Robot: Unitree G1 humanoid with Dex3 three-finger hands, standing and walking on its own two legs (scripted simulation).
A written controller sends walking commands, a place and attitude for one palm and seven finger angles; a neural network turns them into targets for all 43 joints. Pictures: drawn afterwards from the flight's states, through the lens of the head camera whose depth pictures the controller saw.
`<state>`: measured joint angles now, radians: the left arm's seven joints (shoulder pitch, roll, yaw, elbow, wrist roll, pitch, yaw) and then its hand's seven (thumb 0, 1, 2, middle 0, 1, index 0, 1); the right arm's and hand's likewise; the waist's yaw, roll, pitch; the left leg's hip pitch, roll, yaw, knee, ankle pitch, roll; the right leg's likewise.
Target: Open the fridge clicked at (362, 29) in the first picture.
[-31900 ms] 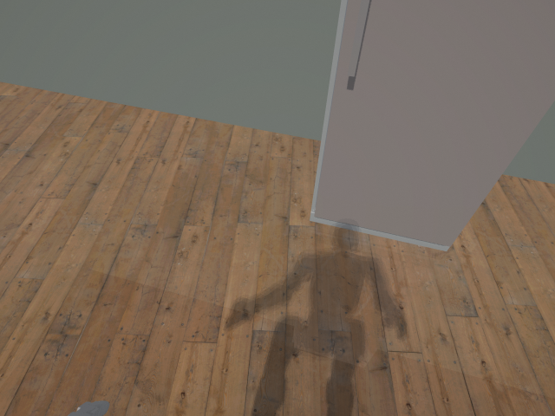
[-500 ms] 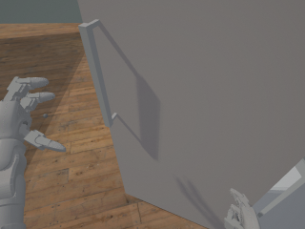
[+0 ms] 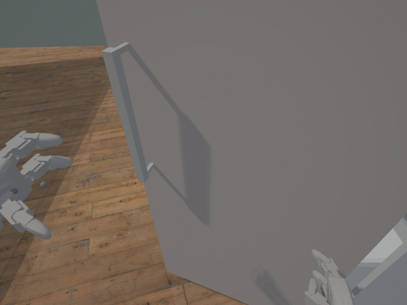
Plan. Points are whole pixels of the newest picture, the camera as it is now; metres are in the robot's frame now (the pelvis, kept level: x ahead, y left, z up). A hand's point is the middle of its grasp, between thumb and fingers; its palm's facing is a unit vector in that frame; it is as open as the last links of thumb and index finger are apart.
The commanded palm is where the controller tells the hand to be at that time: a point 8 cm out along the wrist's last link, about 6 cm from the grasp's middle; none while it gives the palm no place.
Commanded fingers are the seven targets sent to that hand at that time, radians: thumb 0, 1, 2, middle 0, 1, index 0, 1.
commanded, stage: draw the hand back to the body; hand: left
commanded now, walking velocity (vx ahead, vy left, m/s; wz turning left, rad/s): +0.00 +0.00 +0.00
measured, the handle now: (135, 122) +0.42 +0.19 +0.18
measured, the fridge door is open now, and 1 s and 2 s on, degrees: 66 66 66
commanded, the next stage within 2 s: step back with the hand held close in 1.28 s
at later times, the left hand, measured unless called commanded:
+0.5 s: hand (27, 208) +0.20 +0.30 +0.17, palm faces +0.50 -0.81 -0.30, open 12.8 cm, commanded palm +0.15 +0.32 +0.18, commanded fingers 0.00 0.21 0.57 -0.22 -0.70 -0.22 -0.70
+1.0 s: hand (32, 220) +0.18 +0.28 +0.17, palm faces +0.48 -0.79 -0.38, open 8.0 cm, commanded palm +0.14 +0.31 +0.18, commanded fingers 0.00 0.90 0.90 -0.20 -0.30 -0.20 -0.30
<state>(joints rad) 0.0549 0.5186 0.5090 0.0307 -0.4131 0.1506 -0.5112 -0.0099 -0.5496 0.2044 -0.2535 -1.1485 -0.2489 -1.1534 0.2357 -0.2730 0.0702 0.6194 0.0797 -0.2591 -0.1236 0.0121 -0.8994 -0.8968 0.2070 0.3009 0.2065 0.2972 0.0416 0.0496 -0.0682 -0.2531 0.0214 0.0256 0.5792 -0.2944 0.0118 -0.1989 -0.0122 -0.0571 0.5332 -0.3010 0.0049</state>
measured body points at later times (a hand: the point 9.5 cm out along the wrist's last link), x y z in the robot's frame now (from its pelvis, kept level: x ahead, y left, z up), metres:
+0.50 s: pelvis -0.01 +0.02 +0.00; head -0.03 +0.01 +0.45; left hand +0.17 +0.34 +0.18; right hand +0.18 -0.19 -0.07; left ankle +0.01 +0.11 -0.73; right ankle -0.01 -0.12 -0.73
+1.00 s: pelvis +0.00 +0.01 +0.01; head -0.03 -0.01 +0.46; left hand +0.15 +0.32 +0.19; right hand +0.20 -0.22 -0.07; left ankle +0.01 +0.11 -0.73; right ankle -0.01 -0.12 -0.73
